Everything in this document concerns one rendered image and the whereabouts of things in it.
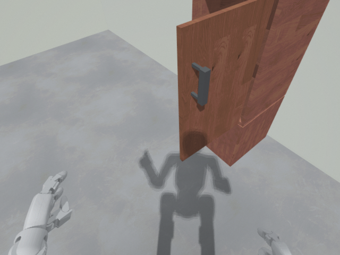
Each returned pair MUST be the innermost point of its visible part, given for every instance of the cupboard door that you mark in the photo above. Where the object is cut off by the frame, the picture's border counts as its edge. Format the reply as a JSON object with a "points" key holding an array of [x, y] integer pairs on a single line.
{"points": [[228, 42]]}

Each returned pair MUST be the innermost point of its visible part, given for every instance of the robot right hand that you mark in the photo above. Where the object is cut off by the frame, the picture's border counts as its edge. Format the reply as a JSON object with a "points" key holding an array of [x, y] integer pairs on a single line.
{"points": [[278, 247]]}

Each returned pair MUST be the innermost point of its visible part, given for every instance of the robot left forearm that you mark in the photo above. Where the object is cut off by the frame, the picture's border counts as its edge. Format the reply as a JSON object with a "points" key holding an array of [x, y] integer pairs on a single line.
{"points": [[30, 241]]}

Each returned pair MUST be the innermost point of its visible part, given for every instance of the handle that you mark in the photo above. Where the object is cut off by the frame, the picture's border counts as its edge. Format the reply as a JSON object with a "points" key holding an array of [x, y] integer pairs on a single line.
{"points": [[203, 87]]}

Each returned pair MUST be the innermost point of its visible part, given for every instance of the robot left hand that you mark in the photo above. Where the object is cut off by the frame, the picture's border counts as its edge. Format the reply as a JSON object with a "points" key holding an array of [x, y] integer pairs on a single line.
{"points": [[43, 202]]}

